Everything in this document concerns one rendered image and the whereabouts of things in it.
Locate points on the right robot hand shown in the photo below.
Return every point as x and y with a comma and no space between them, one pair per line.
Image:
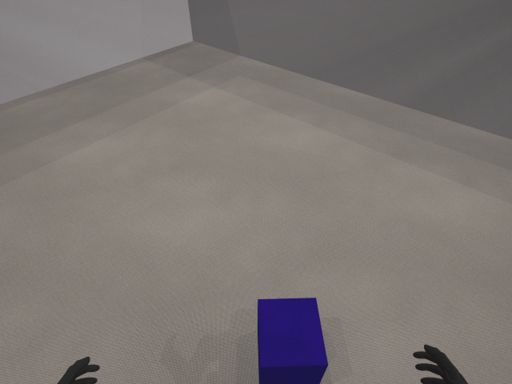
444,367

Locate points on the carton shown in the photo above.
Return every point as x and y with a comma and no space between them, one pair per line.
291,348

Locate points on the left robot hand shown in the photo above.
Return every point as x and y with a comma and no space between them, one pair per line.
79,368

